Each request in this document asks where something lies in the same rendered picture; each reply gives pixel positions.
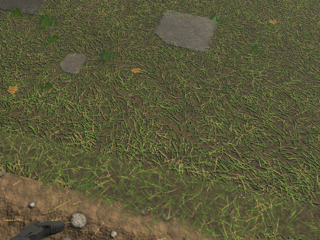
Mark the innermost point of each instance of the left robot hand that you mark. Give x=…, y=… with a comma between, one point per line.
x=39, y=230

